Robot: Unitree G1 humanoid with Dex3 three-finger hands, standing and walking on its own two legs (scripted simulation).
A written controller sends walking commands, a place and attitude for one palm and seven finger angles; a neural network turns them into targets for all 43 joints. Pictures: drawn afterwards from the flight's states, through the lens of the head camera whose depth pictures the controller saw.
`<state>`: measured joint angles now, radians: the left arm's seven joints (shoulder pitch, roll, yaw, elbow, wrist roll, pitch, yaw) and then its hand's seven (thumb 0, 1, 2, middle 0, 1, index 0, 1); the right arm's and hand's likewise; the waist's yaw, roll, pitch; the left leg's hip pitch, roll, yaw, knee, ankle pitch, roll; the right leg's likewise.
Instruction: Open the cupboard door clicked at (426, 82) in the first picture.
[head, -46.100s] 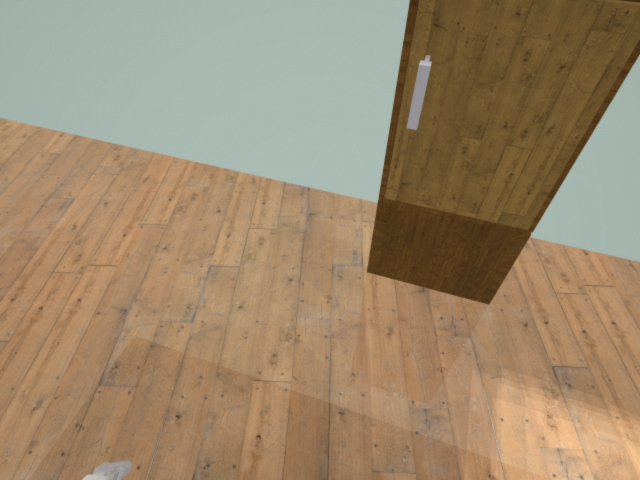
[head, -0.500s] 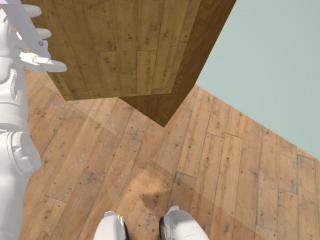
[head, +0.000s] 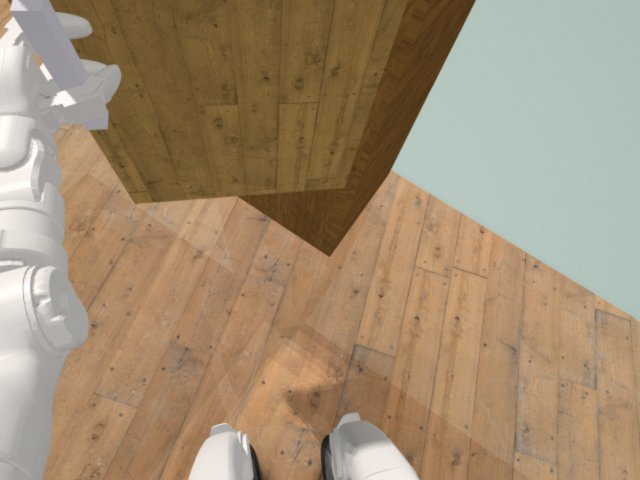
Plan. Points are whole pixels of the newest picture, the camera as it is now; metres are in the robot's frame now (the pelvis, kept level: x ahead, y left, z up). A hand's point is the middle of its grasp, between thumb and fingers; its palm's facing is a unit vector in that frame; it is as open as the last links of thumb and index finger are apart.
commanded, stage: close the thumb around the handle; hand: left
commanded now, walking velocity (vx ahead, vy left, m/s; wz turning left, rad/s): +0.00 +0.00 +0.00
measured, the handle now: (70, 57) +0.60 +0.22 +0.09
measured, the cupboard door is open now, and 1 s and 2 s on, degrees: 43 71 81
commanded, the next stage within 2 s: pull the door open along its arc in 0.20 s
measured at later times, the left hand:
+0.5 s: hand (89, 91) +0.55 +0.19 +0.10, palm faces +0.06 -1.00 -0.02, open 5.9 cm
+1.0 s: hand (157, 227) +0.38 +0.12 +0.10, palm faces +0.29 -0.95 +0.07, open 6.4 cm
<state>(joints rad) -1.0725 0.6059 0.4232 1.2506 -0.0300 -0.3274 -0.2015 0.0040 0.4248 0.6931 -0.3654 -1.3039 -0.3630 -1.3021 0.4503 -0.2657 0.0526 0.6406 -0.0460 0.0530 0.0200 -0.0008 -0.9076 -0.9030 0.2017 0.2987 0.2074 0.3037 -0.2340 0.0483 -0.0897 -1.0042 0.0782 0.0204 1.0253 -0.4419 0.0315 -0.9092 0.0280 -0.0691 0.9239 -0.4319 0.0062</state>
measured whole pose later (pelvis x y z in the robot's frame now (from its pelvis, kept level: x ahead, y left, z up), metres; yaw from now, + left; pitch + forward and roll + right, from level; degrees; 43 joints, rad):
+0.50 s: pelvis +0.00 -0.01 +0.00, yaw +0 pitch +24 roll -4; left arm -1.02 0.60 0.45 1.21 -0.05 -0.32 -0.21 0.01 0.70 0.80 -0.36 -1.35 -0.35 -1.35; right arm 0.45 -0.27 0.05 0.63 -0.04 0.06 0.02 0.00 -0.91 -0.90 0.20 0.30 0.21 0.30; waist -0.22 0.05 -0.09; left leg -0.98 0.08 0.02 1.01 -0.44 0.02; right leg -0.90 0.04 -0.06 0.92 -0.43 -0.01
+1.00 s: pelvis +0.02 -0.02 +0.03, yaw +0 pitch +13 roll -1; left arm -0.16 0.02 0.12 0.32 -0.11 -0.27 0.24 0.02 0.63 0.68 -0.37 -1.35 -0.36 -1.34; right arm 0.27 -0.22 -0.01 0.54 -0.03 0.04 0.07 0.00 -0.91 -0.90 0.20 0.30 0.20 0.30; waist -0.05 0.04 -0.14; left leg -0.66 0.06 0.07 0.85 -0.41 0.01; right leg -0.61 0.01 -0.02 0.82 -0.43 -0.01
